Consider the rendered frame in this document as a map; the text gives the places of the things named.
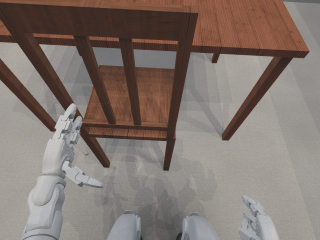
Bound left robot hand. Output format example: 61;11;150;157
42;103;104;188

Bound right robot hand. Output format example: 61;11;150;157
239;195;280;240

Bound chair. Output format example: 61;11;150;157
0;0;199;171

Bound left robot shin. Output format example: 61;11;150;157
124;210;134;214

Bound table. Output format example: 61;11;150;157
0;0;310;141

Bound robot left thigh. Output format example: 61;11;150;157
106;214;141;240

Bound left robot forearm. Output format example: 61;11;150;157
20;174;66;240

